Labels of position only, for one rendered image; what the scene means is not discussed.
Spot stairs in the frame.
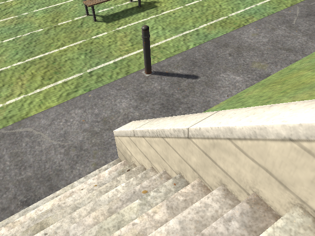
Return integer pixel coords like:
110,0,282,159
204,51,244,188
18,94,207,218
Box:
0,158,315,236

